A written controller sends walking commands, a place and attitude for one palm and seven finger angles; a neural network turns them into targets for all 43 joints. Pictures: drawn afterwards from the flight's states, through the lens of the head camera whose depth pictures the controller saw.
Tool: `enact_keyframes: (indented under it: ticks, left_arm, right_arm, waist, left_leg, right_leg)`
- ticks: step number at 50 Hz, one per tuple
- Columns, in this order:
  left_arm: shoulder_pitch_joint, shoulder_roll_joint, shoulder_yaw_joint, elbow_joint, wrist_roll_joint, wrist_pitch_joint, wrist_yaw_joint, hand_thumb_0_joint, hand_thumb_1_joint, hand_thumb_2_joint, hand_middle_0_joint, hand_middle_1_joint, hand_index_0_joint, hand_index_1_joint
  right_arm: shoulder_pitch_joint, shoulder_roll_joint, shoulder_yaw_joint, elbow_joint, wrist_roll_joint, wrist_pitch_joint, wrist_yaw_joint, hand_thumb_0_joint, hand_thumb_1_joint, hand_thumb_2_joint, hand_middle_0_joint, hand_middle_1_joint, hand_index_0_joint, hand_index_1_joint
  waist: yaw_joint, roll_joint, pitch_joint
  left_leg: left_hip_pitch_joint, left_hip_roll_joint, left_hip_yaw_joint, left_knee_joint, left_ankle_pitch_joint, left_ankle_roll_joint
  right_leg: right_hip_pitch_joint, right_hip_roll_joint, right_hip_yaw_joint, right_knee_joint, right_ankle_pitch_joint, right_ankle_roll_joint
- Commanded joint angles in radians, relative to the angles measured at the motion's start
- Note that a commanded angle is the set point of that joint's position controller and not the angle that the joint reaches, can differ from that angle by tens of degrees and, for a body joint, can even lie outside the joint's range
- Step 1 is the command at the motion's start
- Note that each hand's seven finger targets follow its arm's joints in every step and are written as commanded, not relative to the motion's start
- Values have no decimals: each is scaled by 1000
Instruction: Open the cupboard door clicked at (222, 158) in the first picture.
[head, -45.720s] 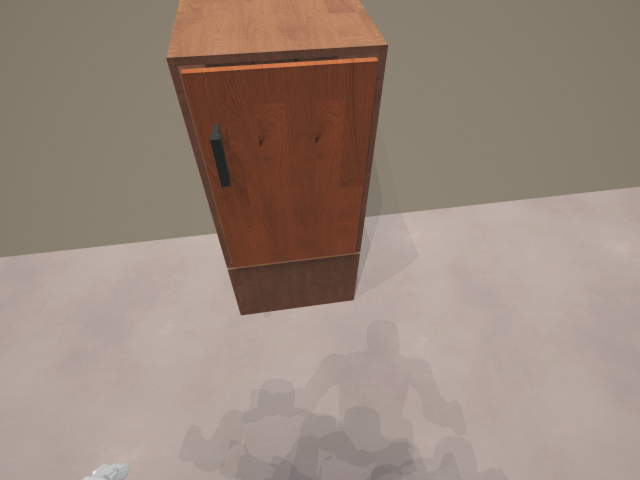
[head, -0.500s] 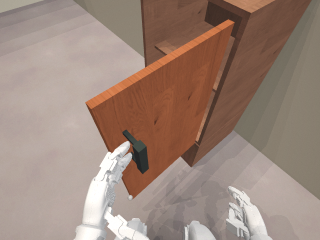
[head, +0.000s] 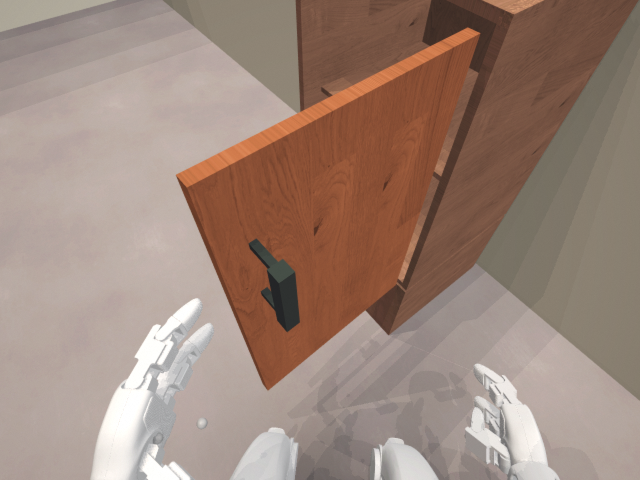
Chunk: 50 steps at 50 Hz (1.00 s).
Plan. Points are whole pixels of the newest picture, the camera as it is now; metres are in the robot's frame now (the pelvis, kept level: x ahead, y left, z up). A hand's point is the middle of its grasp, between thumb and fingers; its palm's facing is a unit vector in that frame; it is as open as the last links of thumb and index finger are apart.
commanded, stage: draw the hand back to the body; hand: left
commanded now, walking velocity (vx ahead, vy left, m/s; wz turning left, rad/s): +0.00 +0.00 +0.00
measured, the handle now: (274, 286) +0.32 +0.08 +0.08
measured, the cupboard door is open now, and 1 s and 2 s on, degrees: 92 92 92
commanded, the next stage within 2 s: step back with the hand held close in 1.60 s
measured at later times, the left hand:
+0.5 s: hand (124, 393) +0.18 +0.18 +0.14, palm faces -0.03 -1.00 -0.06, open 16.3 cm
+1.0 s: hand out of the picture +0.22 +0.25 +0.23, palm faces +0.34 -0.86 -0.38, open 11.8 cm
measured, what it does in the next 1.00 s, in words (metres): rises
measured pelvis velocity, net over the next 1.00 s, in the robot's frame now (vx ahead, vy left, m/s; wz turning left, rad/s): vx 0.04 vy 0.02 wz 0.00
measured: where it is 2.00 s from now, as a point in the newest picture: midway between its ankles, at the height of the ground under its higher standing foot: outside the picture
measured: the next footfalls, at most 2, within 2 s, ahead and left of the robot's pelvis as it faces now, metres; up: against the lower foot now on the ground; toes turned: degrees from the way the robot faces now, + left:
none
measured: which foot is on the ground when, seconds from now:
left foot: down 0.00-1.00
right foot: down 0.00-1.00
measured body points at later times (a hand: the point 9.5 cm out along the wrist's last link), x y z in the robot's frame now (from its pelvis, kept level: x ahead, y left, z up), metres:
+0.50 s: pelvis +0.01 +0.01 +0.05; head +0.03 +0.02 +0.49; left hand +0.18 +0.23 +0.15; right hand +0.19 -0.21 -0.01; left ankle +0.02 +0.12 -0.63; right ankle +0.02 -0.10 -0.63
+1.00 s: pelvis +0.04 +0.02 +0.10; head +0.02 +0.01 +0.55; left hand +0.19 +0.29 +0.25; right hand +0.22 -0.18 +0.03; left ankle +0.02 +0.12 -0.63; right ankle +0.02 -0.10 -0.63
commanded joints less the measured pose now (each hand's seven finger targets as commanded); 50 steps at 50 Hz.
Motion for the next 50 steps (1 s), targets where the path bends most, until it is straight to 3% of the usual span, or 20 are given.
enact_keyframes:
  ticks: [1, 4, 10, 12, 21, 24, 26, 27, 28, 30, 34, 37, 43, 50]
  left_arm:
    - [-3, 60, 45, -209, -12, -58, 3, 0, -500, 300, -150, -300, -150, -300]
    - [2, 131, 91, -336, -15, -37, 20, 0, -500, 300, -150, -300, -150, -300]
    - [28, 100, 87, -314, -22, 65, 36, 0, -500, 300, -150, -300, -150, -300]
    - [9, 114, 100, -312, -27, 85, 33, 0, -500, 300, -150, -300, -150, -300]
    - [51, 168, 199, -359, -71, 102, 7, 0, -500, 300, -150, -300, -150, -300]
    - [33, 181, 221, -368, -89, 114, -10, 0, -395, 345, -154, -300, -154, -300]
    - [19, 190, 235, -388, -101, 127, -24, 0, -325, 375, -156, -300, -156, -300]
    - [40, 340, 276, -464, 59, 206, 126, 0, -290, 390, -158, -300, -158, -300]
    - [94, 241, 223, -476, 77, 259, 189, 0, -255, 405, -159, -300, -159, -300]
    - [120, 200, 185, -445, 119, 330, 254, 0, -185, 435, -161, -300, -161, -300]
    - [45, 258, 233, -464, 147, 370, 312, 0, -45, 495, -166, -300, -166, -300]
    - [5, 260, 244, -461, 154, 372, 326, 0, 60, 540, -170, -300, -170, -300]
    - [-76, 281, 296, -456, 152, 361, 333, 0, 270, 630, -178, -300, -178, -300]
    - [-118, 314, 389, -409, 137, 346, 324, 0, 515, 735, -186, -300, -186, -300]
  right_arm:
    - [-54, -107, -50, -168, 0, -63, -17, 0, -900, -900, 200, 300, 200, 300]
    - [-43, -111, -49, -190, 8, -55, -20, 0, -900, -900, 200, 300, 200, 300]
    - [-37, -109, -36, -199, 26, -36, -30, 0, -900, -900, 200, 300, 200, 300]
    - [-30, -115, -31, -197, 26, -40, -34, 0, -900, -900, 200, 300, 200, 300]
    - [-23, -116, -25, -189, 33, -71, -35, 0, -900, -900, 200, 300, 200, 300]
    - [-23, -125, -23, -178, 36, -83, -36, 0, -900, -900, 200, 300, 200, 300]
    - [-24, -126, -21, -173, 41, -93, -37, 0, -900, -900, 200, 300, 200, 300]
    - [-15, -117, -23, -187, 32, -73, -70, 0, -900, -900, 200, 300, 200, 300]
    - [-9, -98, -12, -189, 26, -68, -81, 0, -900, -900, 200, 300, 200, 300]
    - [-2, -94, -4, -159, 23, -56, -84, 0, -900, -900, 200, 300, 200, 300]
    - [-22, -110, 5, -132, 13, -56, -92, 0, -900, -900, 200, 300, 200, 300]
    - [-31, -108, 13, -111, 11, -70, -94, 0, -900, -900, 200, 300, 200, 300]
    - [-63, -113, 21, -58, 4, -105, -89, 0, -900, -900, 200, 300, 200, 300]
    - [-102, -114, 17, -2, -1, -121, -74, 0, -900, -900, 200, 300, 200, 300]
  waist:
    - [-25, -57, -164]
    - [-2, 15, -223]
    - [-29, -26, -98]
    - [-35, -25, -71]
    - [-11, 8, -60]
    - [-17, -3, -45]
    - [-16, 31, -50]
    - [49, 68, -111]
    - [20, 69, -61]
    - [8, 53, -1]
    - [9, 5, 13]
    - [8, 7, 42]
    - [18, 31, 71]
    - [36, 17, 105]
  left_leg:
    - [53, -30, 16, -162, 157, 17]
    - [134, -31, 15, -219, 194, 20]
    - [195, -26, 7, -313, 148, 22]
    - [212, -24, 2, -338, 123, 21]
    - [312, -21, 4, -416, 215, 18]
    - [334, -17, -2, -436, 223, 20]
    - [366, -15, -2, -451, 253, 17]
    - [412, 4, 9, -520, 287, 17]
    - [431, 1, 11, -536, 307, 14]
    - [460, 13, 5, -555, 366, 15]
    - [530, 16, 2, -607, 413, 18]
    - [594, 20, 0, -659, 420, 18]
    - [689, 23, -1, -755, 455, 12]
    - [750, 25, 16, -829, 552, 7]
  right_leg:
    - [181, 10, 106, -235, 105, 8]
    - [238, 20, 86, -243, 148, 1]
    - [259, 27, 55, -339, 96, 14]
    - [261, 27, 50, -363, 64, 15]
    - [365, 32, 29, -408, 180, 12]
    - [387, 35, 28, -432, 183, 13]
    - [401, 35, 24, -438, 220, 13]
    - [464, 4, 78, -483, 249, -5]
    - [465, 2, 64, -498, 271, -1]
    - [481, 1, 46, -519, 300, 6]
    - [563, -1, 36, -578, 339, 8]
    - [592, -3, 36, -619, 340, 12]
    - [688, -6, 37, -698, 367, 12]
    - [802, -4, 39, -768, 462, 10]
